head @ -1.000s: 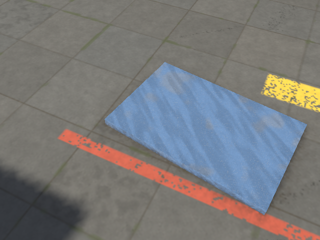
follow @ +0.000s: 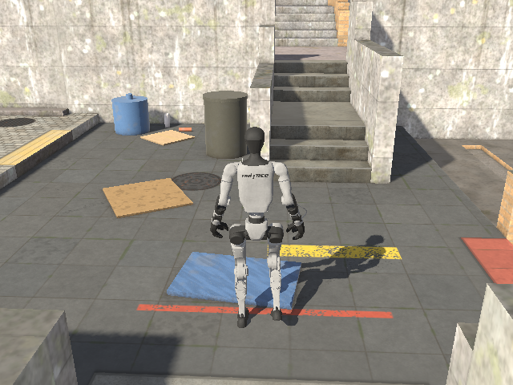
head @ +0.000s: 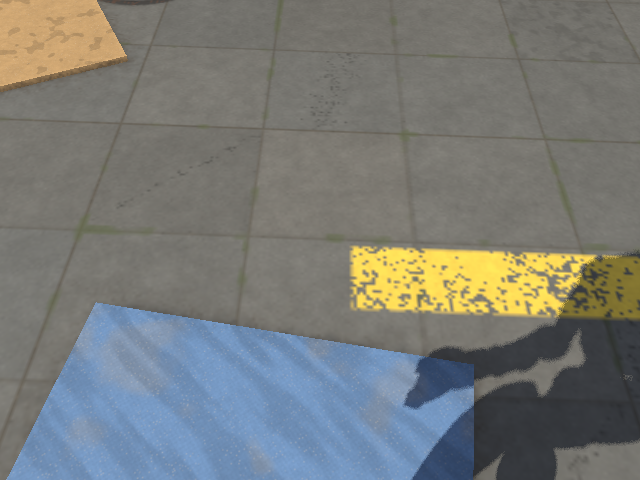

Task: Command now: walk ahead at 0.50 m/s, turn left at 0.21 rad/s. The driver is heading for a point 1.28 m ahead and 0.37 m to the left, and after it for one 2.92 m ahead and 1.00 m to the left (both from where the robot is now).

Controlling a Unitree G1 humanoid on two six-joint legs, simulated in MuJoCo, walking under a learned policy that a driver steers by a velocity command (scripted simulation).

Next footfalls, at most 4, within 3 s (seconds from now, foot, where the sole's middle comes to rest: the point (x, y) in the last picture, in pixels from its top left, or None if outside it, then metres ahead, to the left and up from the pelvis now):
0.22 right None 0.30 -0.14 -0.73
0.66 left None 0.40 0.20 -0.73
1.18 right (229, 354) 0.76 0.20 -0.73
1.66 left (112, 296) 0.93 0.50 -0.75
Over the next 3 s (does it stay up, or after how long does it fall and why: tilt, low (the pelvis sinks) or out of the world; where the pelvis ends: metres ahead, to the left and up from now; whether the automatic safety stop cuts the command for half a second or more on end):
stays up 1.26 0.37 0.00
